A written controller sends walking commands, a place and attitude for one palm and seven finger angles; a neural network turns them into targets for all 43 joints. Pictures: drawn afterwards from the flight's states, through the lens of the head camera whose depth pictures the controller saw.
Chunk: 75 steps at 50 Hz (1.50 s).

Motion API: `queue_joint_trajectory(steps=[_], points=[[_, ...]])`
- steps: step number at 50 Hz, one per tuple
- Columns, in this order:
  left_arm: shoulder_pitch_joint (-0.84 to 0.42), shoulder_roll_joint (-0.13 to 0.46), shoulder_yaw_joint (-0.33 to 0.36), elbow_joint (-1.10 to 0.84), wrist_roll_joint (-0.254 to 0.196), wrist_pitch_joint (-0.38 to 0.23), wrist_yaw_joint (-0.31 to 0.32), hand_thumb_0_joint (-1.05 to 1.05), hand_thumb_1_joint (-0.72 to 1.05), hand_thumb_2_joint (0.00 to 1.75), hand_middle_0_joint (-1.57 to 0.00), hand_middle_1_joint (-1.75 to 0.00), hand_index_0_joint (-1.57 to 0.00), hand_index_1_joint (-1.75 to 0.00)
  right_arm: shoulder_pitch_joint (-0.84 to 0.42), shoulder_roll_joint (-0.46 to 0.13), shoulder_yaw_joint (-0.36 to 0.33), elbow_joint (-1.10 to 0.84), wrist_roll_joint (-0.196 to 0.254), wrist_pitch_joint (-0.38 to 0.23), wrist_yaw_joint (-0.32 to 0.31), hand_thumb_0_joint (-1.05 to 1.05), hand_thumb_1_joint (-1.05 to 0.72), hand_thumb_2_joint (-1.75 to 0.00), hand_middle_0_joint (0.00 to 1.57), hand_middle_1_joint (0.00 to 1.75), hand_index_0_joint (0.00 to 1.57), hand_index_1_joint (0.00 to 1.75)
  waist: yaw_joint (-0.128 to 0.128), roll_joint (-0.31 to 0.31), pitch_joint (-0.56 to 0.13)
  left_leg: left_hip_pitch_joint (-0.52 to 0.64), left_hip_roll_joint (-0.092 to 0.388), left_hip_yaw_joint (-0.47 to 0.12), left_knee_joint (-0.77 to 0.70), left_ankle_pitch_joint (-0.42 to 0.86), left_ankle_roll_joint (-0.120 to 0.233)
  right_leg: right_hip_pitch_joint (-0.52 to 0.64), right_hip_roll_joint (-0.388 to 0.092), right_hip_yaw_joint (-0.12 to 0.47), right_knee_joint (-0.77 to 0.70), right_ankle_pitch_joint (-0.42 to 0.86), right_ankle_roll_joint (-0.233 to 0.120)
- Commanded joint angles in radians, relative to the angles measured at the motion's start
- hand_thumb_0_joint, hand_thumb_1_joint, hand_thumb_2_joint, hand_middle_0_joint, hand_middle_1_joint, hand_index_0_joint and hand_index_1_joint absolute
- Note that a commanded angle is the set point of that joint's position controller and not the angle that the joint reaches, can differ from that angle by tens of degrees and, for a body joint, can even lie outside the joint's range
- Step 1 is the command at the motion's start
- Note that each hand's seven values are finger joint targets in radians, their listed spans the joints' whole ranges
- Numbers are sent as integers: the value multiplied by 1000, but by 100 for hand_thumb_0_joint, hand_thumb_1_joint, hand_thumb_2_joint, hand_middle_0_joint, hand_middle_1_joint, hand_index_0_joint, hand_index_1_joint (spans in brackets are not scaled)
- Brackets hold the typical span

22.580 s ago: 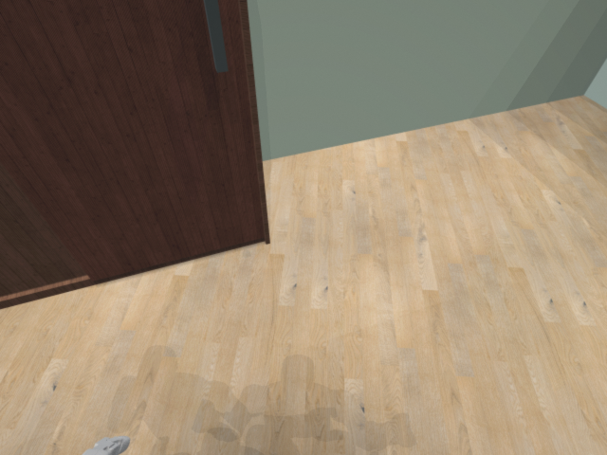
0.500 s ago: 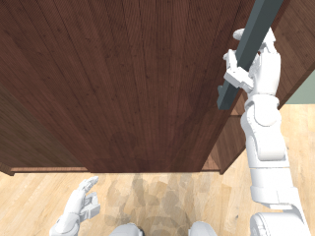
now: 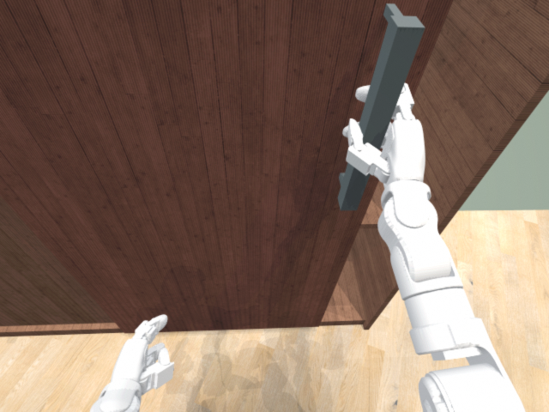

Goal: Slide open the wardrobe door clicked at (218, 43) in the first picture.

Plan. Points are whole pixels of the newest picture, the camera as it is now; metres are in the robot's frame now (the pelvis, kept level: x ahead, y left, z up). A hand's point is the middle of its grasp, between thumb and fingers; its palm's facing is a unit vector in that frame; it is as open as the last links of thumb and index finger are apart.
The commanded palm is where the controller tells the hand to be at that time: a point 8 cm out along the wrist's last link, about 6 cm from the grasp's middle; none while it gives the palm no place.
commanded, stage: step sideways, sliding the door along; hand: right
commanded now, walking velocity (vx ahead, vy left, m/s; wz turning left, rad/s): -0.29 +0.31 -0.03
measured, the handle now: (365, 124) +0.44 -0.15 +0.19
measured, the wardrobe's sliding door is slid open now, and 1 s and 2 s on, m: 0.17 0.22 0.22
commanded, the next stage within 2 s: stop walking and hold the door there in 0.92 s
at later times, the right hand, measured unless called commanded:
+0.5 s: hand (330, 149) +0.39 -0.09 +0.19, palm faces +0.13 +0.99 -0.09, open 6.7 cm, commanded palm +0.37 -0.07 +0.20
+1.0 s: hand (321, 149) +0.39 -0.08 +0.19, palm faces +0.12 +0.99 -0.09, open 6.7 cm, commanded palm +0.37 -0.06 +0.20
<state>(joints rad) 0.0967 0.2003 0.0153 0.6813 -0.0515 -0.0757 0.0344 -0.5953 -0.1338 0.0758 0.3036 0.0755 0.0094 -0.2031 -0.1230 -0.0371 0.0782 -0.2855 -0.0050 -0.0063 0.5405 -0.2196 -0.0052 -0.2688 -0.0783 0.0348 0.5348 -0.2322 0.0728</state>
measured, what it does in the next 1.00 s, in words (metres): stands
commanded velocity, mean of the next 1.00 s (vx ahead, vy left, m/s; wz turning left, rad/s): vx -0.16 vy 0.30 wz -0.02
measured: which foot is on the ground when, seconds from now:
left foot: down 0.00-1.00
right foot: down 0.00-1.00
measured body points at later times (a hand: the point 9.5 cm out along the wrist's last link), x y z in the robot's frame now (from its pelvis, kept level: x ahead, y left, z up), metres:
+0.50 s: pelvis -0.01 +0.03 +0.00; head +0.03 +0.04 +0.44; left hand +0.18 +0.26 -0.11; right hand +0.38 -0.14 +0.20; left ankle +0.04 +0.12 -0.73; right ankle +0.03 -0.16 -0.73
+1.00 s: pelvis -0.01 +0.04 -0.01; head +0.02 +0.05 +0.44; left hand +0.19 +0.25 -0.10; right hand +0.38 -0.13 +0.20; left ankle +0.04 +0.12 -0.73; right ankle +0.03 -0.16 -0.73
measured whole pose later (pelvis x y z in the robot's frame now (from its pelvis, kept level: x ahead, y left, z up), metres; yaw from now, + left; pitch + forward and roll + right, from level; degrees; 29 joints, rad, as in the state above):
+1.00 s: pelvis -0.01 +0.04 -0.01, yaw -1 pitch -2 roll +1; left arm 0.11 0.19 0.02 0.65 -0.07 -0.03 0.03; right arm -0.62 -0.16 0.04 0.32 0.09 -0.01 -0.17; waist -0.07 -0.04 0.09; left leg -0.32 -0.06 0.05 0.57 -0.22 0.06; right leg -0.31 -0.14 0.07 0.55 -0.22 0.10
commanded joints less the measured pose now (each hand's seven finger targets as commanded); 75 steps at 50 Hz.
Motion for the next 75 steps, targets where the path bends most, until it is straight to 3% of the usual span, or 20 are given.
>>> queue_joint_trajectory(steps=[1,4,7,11,17,20,25,29,31,35,41,47,51,52,53,54,58,62,65,75], points=[[-95,121,39,-168,0,-30,0,0,90,90,-20,-30,-20,-30,-543,143,256,-414,-14,-154,130,0,-90,-90,45,140,45,140,140,-77,-451,11,-16,-2,67,142,-9,301,-163,38,-64,585,-135],[-99,114,34,-190,2,-8,-19,0,90,90,-20,-30,-20,-30,-545,130,231,-432,-16,-154,131,0,-90,-90,45,140,45,140,131,-137,-427,-10,-24,-15,71,-17,1,287,-207,63,-60,625,-157],[-103,118,38,-197,-4,4,-21,0,90,90,-20,-30,-20,-30,-532,95,195,-436,-17,-148,127,0,-90,-90,45,140,45,140,130,-102,-426,60,-15,-21,11,91,4,240,-194,40,-28,559,-139],[-94,101,42,-184,-16,4,-4,0,90,90,-20,-30,-20,-30,-537,50,170,-436,-16,-139,122,0,-90,-90,45,140,45,140,155,122,-488,108,105,-77,-98,485,44,223,-58,-52,94,336,-53],[-103,100,44,-198,-17,3,7,0,90,90,-20,-30,-20,-30,-551,120,215,-433,-5,-159,135,0,-90,-90,45,140,45,140,159,-90,-475,73,-13,-2,23,176,-10,222,-167,52,-61,430,-131],[-98,97,39,-202,-19,1,0,0,90,90,-20,-30,-20,-30,-558,109,204,-423,-10,-164,140,0,-90,-90,45,140,45,140,145,-48,-471,105,-2,-18,-30,150,-3,212,-172,25,-26,451,-131],[-86,88,41,-187,-25,-4,9,0,90,90,-20,-30,-20,-30,-582,78,183,-411,-6,-156,132,0,-90,-90,45,140,45,140,159,101,-474,57,100,-79,-147,208,38,210,-41,-60,59,173,-61],[-85,105,41,-188,-21,-9,13,0,90,90,-20,-30,-20,-30,-592,102,199,-390,1,-170,140,0,-90,-90,45,140,45,140,161,-91,-443,50,-5,-10,-12,127,-4,189,-149,54,-68,306,-116],[-93,111,42,-186,-25,-9,15,0,90,90,-20,-30,-20,-30,-584,83,190,-393,2,-172,137,0,-90,-90,45,140,45,140,152,-91,-436,98,-5,-20,5,120,-3,146,-172,53,-73,320,-131],[-75,91,42,-184,-25,-5,11,0,90,90,-20,-30,-20,-30,-580,73,174,-356,-6,-159,138,0,-90,-90,45,140,45,140,150,133,-464,83,101,-90,-149,221,34,169,-52,-60,81,178,-68],[-87,112,42,-184,-18,-9,16,0,90,90,-20,-30,-20,-30,-609,95,199,-376,4,-174,141,0,-90,-90,45,140,45,140,156,-98,-432,54,-10,-15,29,119,-6,163,-185,93,-72,328,-139],[-67,95,43,-177,-19,-5,11,0,90,90,-20,-30,-20,-30,-562,93,190,-357,-3,-161,138,0,-90,-90,45,140,45,140,160,86,-473,56,87,-60,-95,284,38,210,-67,-41,64,257,-66],[-90,113,45,-186,-19,-2,11,0,90,90,-20,-30,-20,-30,-593,102,206,-389,3,-168,140,0,-90,-90,45,140,45,140,167,-84,-441,14,2,-12,3,147,-1,200,-149,68,-49,297,-111],[-36,163,68,-132,8,18,29,0,90,90,-20,-30,-20,-30,-324,-431,-378,-171,-13,-160,78,0,-90,-90,45,140,45,140,108,-121,-404,25,7,-13,-12,117,-6,110,-184,46,-65,323,-117],[-30,124,53,-169,10,36,24,0,90,90,-20,-30,-20,-30,-296,-203,-137,-292,-8,-154,117,0,-90,-90,45,140,45,140,117,-40,-417,83,35,-27,-39,176,3,85,-148,19,-3,291,-100],[-62,103,40,-187,6,30,20,0,90,90,-20,-30,-20,-30,-373,-129,-51,-403,-3,-161,137,0,-90,-90,45,140,45,140,125,33,-456,98,73,-57,-84,215,14,117,-92,-43,60,254,-75],[-78,98,26,-180,9,9,38,0,90,90,-20,-30,-20,-30,-312,-175,-111,-372,6,-142,115,0,-90,-90,45,140,45,140,123,151,-429,32,152,-119,-126,191,50,116,-10,-67,89,16,-54],[-80,103,18,-172,17,1,50,0,90,90,-20,-30,-20,-30,-315,-120,-62,-400,9,-139,119,0,-90,-90,45,140,45,140,127,21,-437,12,66,-28,-78,155,-4,201,-64,-38,3,242,-84],[-77,97,17,-170,17,1,52,0,90,90,-20,-30,-20,-30,-298,-91,-31,-398,1,-132,123,0,-90,-90,45,140,45,140,128,116,-440,35,96,-54,-117,210,7,195,-19,-89,52,219,-74],[-78,99,7,-149,28,13,58,0,90,90,-20,-30,-20,-30,-284,-5,57,-385,-4,-133,126,0,-90,-90,45,140,45,140,125,40,-421,55,43,2,-94,200,-10,211,-38,-86,-56,276,-77]])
